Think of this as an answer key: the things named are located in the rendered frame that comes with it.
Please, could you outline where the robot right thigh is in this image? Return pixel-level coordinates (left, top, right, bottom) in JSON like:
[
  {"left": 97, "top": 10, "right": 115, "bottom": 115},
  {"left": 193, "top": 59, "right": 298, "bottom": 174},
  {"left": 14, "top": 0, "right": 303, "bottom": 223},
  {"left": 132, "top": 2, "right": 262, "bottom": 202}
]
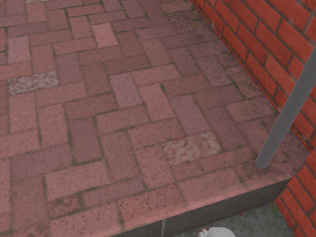
[{"left": 197, "top": 227, "right": 236, "bottom": 237}]

